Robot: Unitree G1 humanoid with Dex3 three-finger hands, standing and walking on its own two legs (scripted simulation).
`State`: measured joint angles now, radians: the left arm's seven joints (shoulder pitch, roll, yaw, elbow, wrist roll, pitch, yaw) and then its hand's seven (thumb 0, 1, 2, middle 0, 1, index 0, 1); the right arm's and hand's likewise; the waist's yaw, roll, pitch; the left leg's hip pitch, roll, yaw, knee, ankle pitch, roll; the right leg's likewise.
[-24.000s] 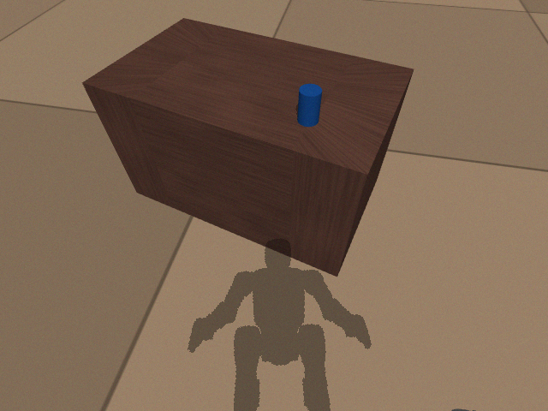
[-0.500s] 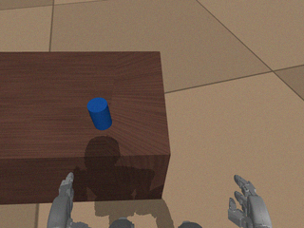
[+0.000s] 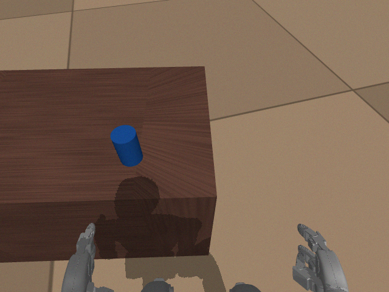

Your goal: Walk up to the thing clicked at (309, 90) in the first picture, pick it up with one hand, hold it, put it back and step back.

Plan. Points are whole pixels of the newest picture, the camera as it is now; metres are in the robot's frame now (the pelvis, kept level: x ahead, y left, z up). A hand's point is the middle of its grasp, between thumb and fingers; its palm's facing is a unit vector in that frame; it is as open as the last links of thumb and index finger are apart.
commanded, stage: home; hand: left
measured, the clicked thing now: (127, 146) +0.50 +0.20 -0.06
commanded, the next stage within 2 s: stand in 1.80 s
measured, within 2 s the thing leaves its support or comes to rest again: neither
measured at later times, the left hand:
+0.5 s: hand (110, 274) +0.17 +0.18 -0.04, palm faces +0.12 -0.97 -0.23, open 17.4 cm
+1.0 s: hand (112, 268) +0.18 +0.18 -0.04, palm faces +0.12 -0.96 -0.23, open 17.5 cm
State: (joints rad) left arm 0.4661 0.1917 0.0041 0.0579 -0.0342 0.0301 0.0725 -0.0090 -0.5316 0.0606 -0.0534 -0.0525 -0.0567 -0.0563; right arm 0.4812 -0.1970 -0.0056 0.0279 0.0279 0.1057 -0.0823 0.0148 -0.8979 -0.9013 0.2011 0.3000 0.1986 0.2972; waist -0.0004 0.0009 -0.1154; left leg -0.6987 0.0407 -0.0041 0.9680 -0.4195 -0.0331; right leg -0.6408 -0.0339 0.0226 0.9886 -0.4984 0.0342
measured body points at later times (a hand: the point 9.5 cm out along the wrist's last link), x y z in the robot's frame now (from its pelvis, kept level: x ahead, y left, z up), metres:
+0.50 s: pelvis +0.00 +0.00 +0.00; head +0.03 +0.00 +0.45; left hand +0.16 +0.23 -0.02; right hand +0.16 -0.23 -0.03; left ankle +0.04 +0.14 -0.68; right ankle +0.00 -0.14 -0.68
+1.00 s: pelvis +0.01 +0.00 +0.00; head +0.04 +0.00 +0.45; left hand +0.17 +0.23 -0.02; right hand +0.17 -0.23 -0.03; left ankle +0.04 +0.14 -0.68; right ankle +0.00 -0.14 -0.68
